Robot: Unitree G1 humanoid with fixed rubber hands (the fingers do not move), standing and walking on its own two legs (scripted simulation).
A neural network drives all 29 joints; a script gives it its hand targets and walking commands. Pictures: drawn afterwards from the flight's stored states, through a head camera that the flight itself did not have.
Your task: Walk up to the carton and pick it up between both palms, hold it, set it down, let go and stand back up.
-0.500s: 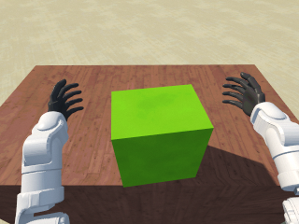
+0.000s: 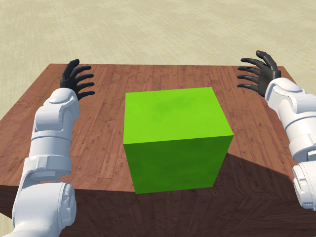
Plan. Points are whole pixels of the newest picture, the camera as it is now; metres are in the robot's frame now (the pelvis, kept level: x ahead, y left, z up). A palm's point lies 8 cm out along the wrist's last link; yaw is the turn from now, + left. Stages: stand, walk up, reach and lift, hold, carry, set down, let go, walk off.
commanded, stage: reach and lift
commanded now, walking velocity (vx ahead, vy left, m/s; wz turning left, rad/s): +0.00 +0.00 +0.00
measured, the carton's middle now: (171, 142) +0.39 +0.00 +0.03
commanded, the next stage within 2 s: none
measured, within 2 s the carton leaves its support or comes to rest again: neither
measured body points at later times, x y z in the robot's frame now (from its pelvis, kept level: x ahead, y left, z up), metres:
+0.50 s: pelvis +0.00 +0.00 +0.00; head +0.02 +0.01 +0.45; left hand +0.41 +0.22 +0.10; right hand +0.44 -0.20 +0.10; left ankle -0.02 +0.11 -0.75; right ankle +0.02 -0.09 -0.75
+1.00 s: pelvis -0.01 -0.01 -0.01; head +0.03 +0.00 +0.44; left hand +0.41 +0.20 +0.08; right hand +0.45 -0.17 +0.09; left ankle -0.02 +0.11 -0.75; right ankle +0.02 -0.09 -0.75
